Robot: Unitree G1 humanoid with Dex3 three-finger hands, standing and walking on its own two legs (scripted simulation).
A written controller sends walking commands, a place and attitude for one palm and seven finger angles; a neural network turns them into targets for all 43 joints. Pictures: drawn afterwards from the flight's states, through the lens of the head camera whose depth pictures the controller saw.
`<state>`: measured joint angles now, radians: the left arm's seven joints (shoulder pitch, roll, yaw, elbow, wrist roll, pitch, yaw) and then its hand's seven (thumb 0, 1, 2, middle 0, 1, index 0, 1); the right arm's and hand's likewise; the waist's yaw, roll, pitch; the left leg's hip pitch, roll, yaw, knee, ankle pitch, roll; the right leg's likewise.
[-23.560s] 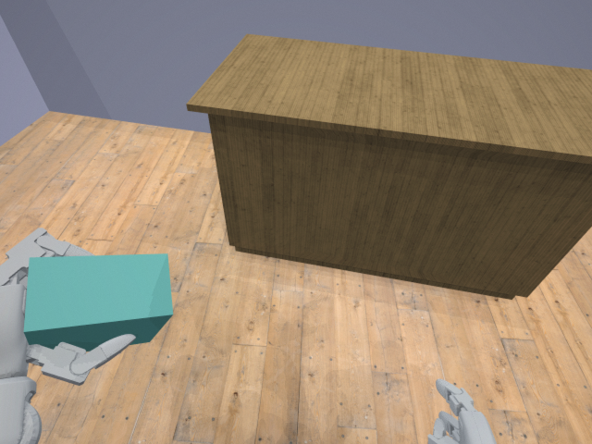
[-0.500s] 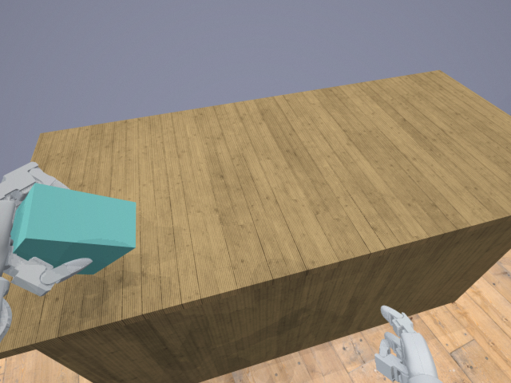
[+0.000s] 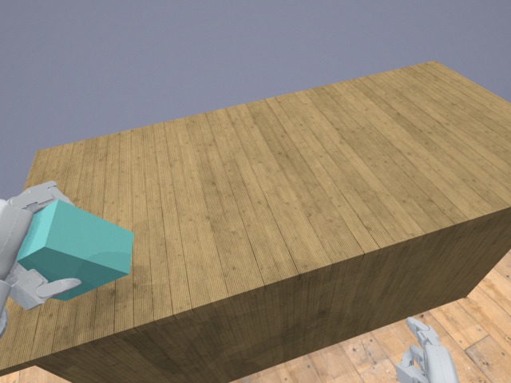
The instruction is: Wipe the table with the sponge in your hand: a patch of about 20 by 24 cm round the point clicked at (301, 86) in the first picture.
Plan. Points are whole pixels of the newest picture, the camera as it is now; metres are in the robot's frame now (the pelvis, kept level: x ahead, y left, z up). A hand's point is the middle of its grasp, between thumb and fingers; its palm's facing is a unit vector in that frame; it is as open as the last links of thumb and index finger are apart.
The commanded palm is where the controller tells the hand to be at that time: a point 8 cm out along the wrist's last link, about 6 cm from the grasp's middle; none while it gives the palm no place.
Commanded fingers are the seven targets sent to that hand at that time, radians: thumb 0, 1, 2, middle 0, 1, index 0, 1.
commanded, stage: turn the palm down, sponge in hand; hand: left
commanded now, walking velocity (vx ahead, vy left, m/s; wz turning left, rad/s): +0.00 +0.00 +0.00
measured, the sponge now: (75, 259) +0.22 +0.28 +0.13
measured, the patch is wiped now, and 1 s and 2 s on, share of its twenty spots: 0.00 0.00 0.00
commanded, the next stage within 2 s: move the sponge above the wiping area in 1.24 s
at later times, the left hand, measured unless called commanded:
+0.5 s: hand (29, 241) +0.22 +0.32 +0.18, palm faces +0.20 -0.22 -0.96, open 10.2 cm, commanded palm +0.18 +0.32 +0.24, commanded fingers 0.00 0.10 1.30 -1.20 -1.60 -1.20 -1.60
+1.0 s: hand (30, 242) +0.22 +0.32 +0.18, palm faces +0.14 -0.08 -0.99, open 10.2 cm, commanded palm +0.18 +0.31 +0.24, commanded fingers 0.00 0.10 1.30 -1.20 -1.60 -1.20 -1.60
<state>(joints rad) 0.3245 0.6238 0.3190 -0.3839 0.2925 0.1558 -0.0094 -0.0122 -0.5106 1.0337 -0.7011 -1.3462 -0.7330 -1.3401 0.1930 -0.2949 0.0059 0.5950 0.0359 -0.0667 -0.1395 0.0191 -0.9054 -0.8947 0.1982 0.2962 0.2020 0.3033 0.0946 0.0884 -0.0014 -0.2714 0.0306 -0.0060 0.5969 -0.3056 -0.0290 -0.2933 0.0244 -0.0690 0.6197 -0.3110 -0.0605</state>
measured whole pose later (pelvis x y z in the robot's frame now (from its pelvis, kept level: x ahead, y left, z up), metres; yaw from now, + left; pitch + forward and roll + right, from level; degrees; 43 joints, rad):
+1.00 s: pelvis -0.02 +0.03 +0.01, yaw +0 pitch -5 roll +1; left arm 0.08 0.58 0.00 -0.33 0.82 0.48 -0.11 -0.01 -0.51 1.03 -0.70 -1.34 -0.73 -1.34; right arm -0.01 -0.27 0.08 0.65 0.05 0.02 -0.08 0.02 -0.90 -0.89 0.20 0.30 0.20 0.31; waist 0.14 0.12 0.02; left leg -0.14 -0.01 0.02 0.42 -0.20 0.01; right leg -0.17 -0.01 -0.04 0.45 -0.20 -0.03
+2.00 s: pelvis -0.01 +0.02 +0.01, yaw +0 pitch -4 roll +1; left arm 0.02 0.55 -0.04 -0.19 0.87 0.44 -0.10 -0.01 -0.51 1.04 -0.70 -1.34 -0.74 -1.33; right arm 0.00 -0.26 0.07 0.68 0.04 -0.01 -0.08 0.02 -0.91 -0.89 0.20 0.30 0.20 0.30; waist 0.14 0.12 0.01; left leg -0.14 0.00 0.01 0.41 -0.20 0.00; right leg -0.17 0.00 -0.04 0.45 -0.21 -0.04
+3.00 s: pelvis +0.00 +0.03 +0.02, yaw +0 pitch -3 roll +0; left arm 0.00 0.52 -0.04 -0.04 0.90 0.37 -0.05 -0.01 -0.51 1.04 -0.70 -1.34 -0.74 -1.33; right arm 0.02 -0.26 0.05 0.69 0.04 -0.01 -0.08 0.02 -0.90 -0.89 0.20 0.30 0.20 0.30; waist 0.12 0.10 0.01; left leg -0.13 0.00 0.01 0.39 -0.20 0.00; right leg -0.15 0.00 -0.04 0.40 -0.20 -0.03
